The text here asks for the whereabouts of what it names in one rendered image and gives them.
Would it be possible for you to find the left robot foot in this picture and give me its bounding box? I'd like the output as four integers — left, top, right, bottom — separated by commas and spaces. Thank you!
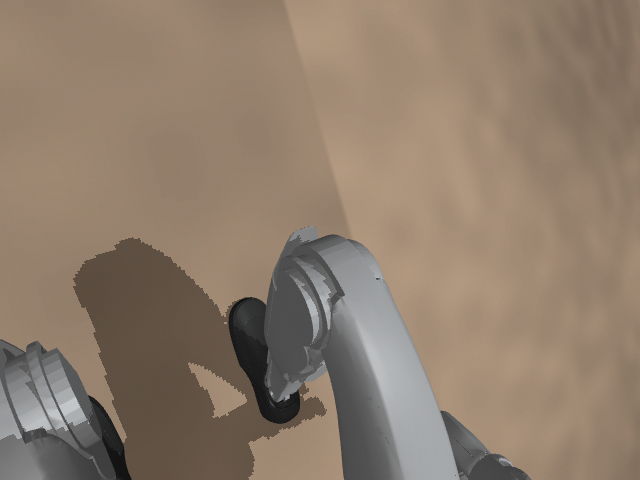
88, 395, 132, 480

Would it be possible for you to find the right robot hand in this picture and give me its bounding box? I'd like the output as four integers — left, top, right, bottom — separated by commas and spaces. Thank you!
440, 411, 491, 480

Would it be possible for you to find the right robot foot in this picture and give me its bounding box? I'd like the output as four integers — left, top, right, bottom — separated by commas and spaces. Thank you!
229, 297, 300, 424

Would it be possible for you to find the right robot arm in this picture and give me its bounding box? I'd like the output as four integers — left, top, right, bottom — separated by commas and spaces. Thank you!
468, 454, 531, 480

